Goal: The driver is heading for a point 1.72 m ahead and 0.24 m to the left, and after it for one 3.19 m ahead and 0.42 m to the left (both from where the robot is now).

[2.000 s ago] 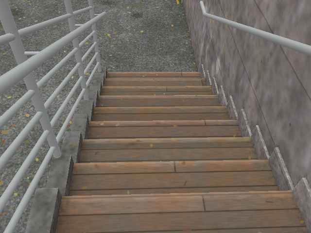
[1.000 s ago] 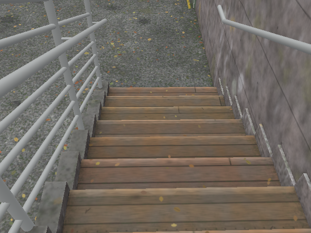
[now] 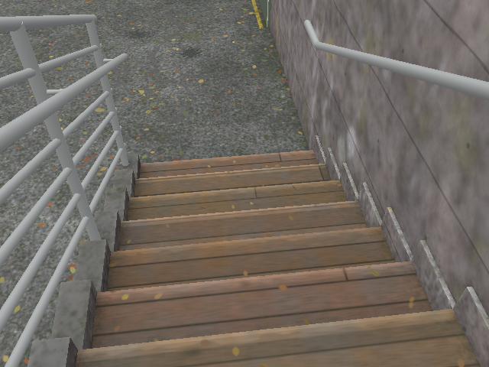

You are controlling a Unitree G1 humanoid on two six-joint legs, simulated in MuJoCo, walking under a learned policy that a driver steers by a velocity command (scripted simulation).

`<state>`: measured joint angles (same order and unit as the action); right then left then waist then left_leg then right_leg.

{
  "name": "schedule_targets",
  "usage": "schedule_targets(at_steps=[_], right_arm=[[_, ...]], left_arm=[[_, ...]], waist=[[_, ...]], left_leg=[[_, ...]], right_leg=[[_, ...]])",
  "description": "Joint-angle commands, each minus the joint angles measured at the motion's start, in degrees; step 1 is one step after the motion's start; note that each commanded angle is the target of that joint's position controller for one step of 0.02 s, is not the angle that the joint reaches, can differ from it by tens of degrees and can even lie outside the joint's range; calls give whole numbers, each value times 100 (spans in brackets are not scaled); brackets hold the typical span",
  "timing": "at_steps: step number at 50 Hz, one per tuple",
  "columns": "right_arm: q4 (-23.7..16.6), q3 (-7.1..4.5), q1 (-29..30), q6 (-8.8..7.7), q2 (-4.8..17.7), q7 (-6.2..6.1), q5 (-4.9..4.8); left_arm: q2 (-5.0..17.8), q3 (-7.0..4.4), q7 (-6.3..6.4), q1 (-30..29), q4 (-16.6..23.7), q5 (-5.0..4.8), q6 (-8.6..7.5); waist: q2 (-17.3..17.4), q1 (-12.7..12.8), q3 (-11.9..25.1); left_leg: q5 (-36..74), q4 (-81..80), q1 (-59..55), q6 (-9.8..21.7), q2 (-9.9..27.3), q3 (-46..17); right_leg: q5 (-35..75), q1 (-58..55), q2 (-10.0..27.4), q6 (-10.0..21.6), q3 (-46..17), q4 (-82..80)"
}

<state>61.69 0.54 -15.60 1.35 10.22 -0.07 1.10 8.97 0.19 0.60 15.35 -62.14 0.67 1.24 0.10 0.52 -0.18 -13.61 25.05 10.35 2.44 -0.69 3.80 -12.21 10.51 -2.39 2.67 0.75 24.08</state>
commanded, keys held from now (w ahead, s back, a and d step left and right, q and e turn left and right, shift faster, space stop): w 1.00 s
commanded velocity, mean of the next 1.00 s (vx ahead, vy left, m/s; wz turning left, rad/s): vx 0.41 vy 0.00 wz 0.00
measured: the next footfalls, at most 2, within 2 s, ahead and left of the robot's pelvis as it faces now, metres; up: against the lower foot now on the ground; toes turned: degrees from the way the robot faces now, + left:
right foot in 0.68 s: +0.40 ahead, -0.22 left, -0.15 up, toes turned -6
left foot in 1.26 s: +0.72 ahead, -0.04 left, -0.30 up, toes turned +3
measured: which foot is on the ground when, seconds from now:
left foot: down 0.00-0.68, up 0.70-1.00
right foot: down 0.00-0.18, up 0.20-0.66, down 0.68-1.00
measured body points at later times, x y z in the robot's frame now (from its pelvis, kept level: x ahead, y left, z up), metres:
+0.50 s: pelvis +0.15 -0.04 -0.02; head +0.16 -0.04 +0.43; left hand +0.33 +0.20 -0.13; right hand -0.02 -0.26 -0.16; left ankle +0.01 +0.09 -0.74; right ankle +0.23 -0.17 -0.73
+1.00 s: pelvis +0.42 -0.15 -0.18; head +0.43 -0.16 +0.27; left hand +0.30 +0.09 -0.32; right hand +0.51 -0.40 -0.33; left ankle +0.56 +0.00 -0.84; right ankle +0.36 -0.21 -0.89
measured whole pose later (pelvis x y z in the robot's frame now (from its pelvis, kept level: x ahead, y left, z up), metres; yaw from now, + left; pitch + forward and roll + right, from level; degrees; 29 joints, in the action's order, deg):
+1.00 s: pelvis +0.42 -0.15 -0.18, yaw -1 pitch +0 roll -1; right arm 56.6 -4.2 -9.9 -0.4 13.2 0.7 3.4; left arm 10.4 -2.4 0.5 31.5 -63.6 1.0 -4.4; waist 2.0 1.9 -1.4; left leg 7.8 57.8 42.0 2.9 2.4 -4.1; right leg -27.5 13.4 -3.3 5.2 6.3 41.1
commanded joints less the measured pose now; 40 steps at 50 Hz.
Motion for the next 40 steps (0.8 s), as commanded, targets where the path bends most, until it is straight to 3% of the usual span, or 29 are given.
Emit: schedule_targets(at_steps=[1, 3, 5, 7, 9, 10, 11, 12, 15, 18, 21, 22, 23, 24, 25, 27, 28, 29, 30, 31, 32, 33, 34, 35, 36, 37, 38, 39, 40], right_arm=[[-48, -152, -446, 27, 518, 42, 50], [-58, -153, -457, 3, 383, 55, 69], [11, -153, -621, -58, 237, 51, 92], [42, -199, -823, -96, 336, 58, 98], [87, -287, -1197, -139, 576, 24, 36], [184, -397, -1549, -154, 863, -4, 3], [192, -421, -1716, -167, 889, -9, 0], [152, -420, -1666, -216, 854, -29, -48], [91, -487, -1448, -360, 920, -74, -65], [189, -494, -1835, -499, 775, -96, 23], [169, -462, -1809, -539, 665, -75, 98], [386, -407, -2173, -661, 465, -140, 38], [415, -394, -2321, -743, 478, -187, 91], [346, -390, -2219, -780, 582, -231, 122], [183, -411, -1927, -780, 678, -214, 164], [-109, -361, -1358, -807, 615, -117, 94], [-154, -382, -1331, -764, 744, -67, 52], [-147, -421, -1409, -728, 824, -34, 101], [-91, -403, -1526, -658, 707, -67, 85], [9, -331, -1733, -574, 549, -148, 101], [32, -307, -1749, -513, 570, -261, 131], [5, -375, -1563, -473, 930, -315, 149], [132, -444, -1715, -442, 932, -331, 102], [180, -487, -2670, -505, 627, -349, -206], [9, -494, -2673, -609, 721, -372, -242], [-357, -452, -1960, -624, 684, -337, -234], [-383, -457, -1116, -525, 761, -236, 94], [-441, -467, -1117, -424, 677, -133, 203], [-272, -487, -1088, -335, 731, -112, 259]], left_arm=[[808, -192, -4, 291, 147, -7, 48], [741, -214, -16, 227, 235, -41, 47], [743, -262, -24, 119, 294, -42, 5], [805, -305, -44, -30, 378, -26, -10], [621, -285, -45, -394, 554, -21, -36], [452, -256, -58, -616, 648, 39, -58], [598, -279, -56, -926, 784, 112, -98], [716, -320, -53, -1164, 884, 137, -170], [648, -298, -86, -944, 787, 118, -338], [687, -343, -163, -915, 674, 211, -315], [628, -342, -197, -1206, 792, 261, -301], [581, -344, -205, -1828, 1071, 189, -376], [776, -417, -199, -2278, 1251, 71, -433], [852, -434, -196, -2499, 1300, 66, -491], [855, -441, -221, -2459, 1292, 47, -527], [557, -314, -384, -2349, 1343, -22, -536], [553, -310, -449, -2347, 1352, -89, -482], [557, -288, -452, -2370, 1342, -69, -407], [563, -276, -420, -2249, 1322, -38, -347], [676, -314, -366, -1948, 1216, 15, -361], [796, -384, -281, -1008, 936, 73, -387], [1081, -519, -211, 611, 387, 108, -396], [1422, -633, -214, 1597, 17, 164, -375], [1798, -612, -253, 2022, 16, 261, -420], [1756, -583, -294, 1966, 148, 28, -317], [2077, -690, -262, 1547, 307, -4, -247], [1346, -557, -171, 780, 499, -7, -221], [1309, -539, -100, 601, 546, 38, -316], [878, -396, -137, 333, 529, 103, -467]], waist=[[-219, -79, -607], [-234, -95, -922], [-317, -171, -741], [-252, -278, -645], [323, -478, -836], [934, -633, -895], [900, -722, -1125], [601, -683, -1256], [425, -397, -1082], [168, -402, -595], [502, -384, -606], [527, -569, -840], [373, -755, -983], [381, -854, -1033], [527, -852, -939], [256, -820, -791], [325, -883, -731], [465, -987, -697], [540, -1011, -775], [318, -911, -728], [4, -472, -470], [-332, 315, 125], [-941, 781, 465], [-1638, 363, 1394], [-1464, 324, 1786], [-1576, 339, 1728], [-574, 194, 620], [-1136, 32, 390], [-335, -246, -218]], left_leg=[[-2271, -248, 301, 240, 148, -390], [-2080, -95, 409, 272, 82, -338], [-1316, 81, 91, 265, 20, -255], [-1568, -51, -157, 347, 88, -440], [-2564, -830, -461, 594, 681, -1527], [-3325, -1481, -737, 902, 1320, -2606], [-3506, -1869, -725, 1186, 1784, -3274], [-3206, -2030, -560, 1283, 1871, -3362], [-1700, -1890, -509, 1253, 1588, -2613], [-137, -1181, -1128, 1319, 1485, -1973], [808, -536, -712, 1150, 1390, -1609], [647, -326, -1267, 1087, 1584, -1849], [156, -111, -1703, 1107, 1501, -1879], [87, 82, -1757, 1110, 1448, -1880], [311, 396, -1534, 1113, 1300, -1828], [-664, 516, 506, 776, 764, -1120], [-694, 567, 848, 751, 780, -1144], [-710, 889, 749, 739, 781, -1096], [-526, 1200, 830, 675, 760, -967], [-425, 1919, 648, 626, 760, -904], [-87, 2921, 609, 578, 634, -813], [620, 4438, 780, 568, 473, -599], [-1903, 6627, 1696, 483, 45, -542], [-4202, 9060, 3216, 269, -304, -984], [-3410, 9055, 4004, 332, -8, -1228], [-2407, 8617, 4695, 224, -8, -876], [-1403, 7859, 4373, 211, 430, -690], [-1276, 7691, 4020, 140, 472, -730], [-373, 6209, 3375, 113, 684, -1271]], right_leg=[[-3028, 790, 561, 485, -952, -814], [-3146, 994, 719, 607, -1209, -944], [-2709, 965, 802, 639, -1343, -1025], [-2847, 1137, 703, 630, -1233, -818], [-2406, 1728, 192, 458, -564, 286], [-1708, 2155, -142, 323, 88, 1357], [-1521, 2559, -23, 279, 182, 1828], [-1294, 2637, 167, 240, -7, 2100], [-1053, 2179, 357, 134, -1, 2149], [108, 2485, 457, -2, -19, 2768], [311, 2409, 520, -37, 171, 2718], [1316, 3246, 867, -101, -504, 2544], [1847, 4028, 905, -120, -626, 1964], [2099, 4205, 902, -188, -545, 1661], [2292, 4000, 878, -175, -449, 1488], [3986, 1579, 699, -117, -70, 252], [3862, 1034, 586, -113, 56, 387], [3723, 920, 604, -62, 114, 363], [3573, 751, 604, -81, 181, 357], [3596, 522, 700, -62, 146, 98], [3713, -234, 682, -86, 182, -315], [3635, -1551, 481, -88, 492, -383], [3345, -2694, 795, -68, 280, -81], [5823, -4298, 1847, 43, -578, 2236], [5973, -4225, 2418, 171, -1335, 2047], [1336, -3481, 3002, 1012, -2724, 357], [-894, -1780, 2517, 965, -2637, -610], [-548, -937, 2827, 1470, -3053, -549], [721, 306, 2436, 1240, -2402, -213]])
Keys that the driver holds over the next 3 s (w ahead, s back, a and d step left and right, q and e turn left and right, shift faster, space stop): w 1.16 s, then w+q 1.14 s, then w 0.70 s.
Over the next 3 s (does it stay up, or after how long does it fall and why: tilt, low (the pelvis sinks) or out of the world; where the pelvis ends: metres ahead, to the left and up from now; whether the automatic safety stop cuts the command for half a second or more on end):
stays up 1.46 0.07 -0.71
